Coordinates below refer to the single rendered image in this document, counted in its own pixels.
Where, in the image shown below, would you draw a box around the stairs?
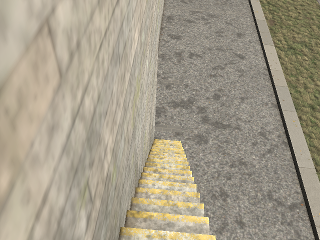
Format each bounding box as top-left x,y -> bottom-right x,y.
118,139 -> 216,240

